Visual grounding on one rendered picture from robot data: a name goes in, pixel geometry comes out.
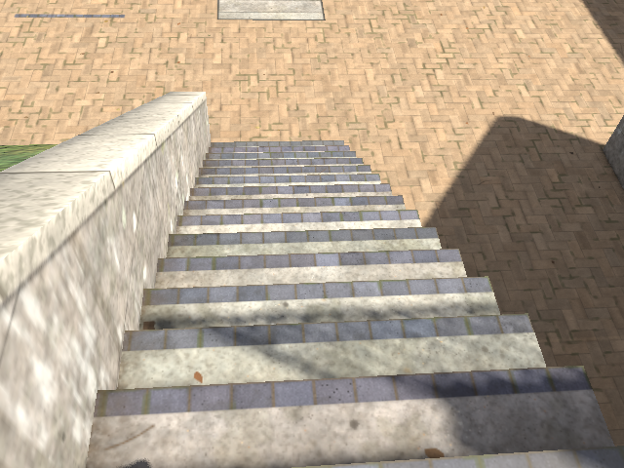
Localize stairs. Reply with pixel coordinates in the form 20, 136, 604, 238
86, 140, 615, 468

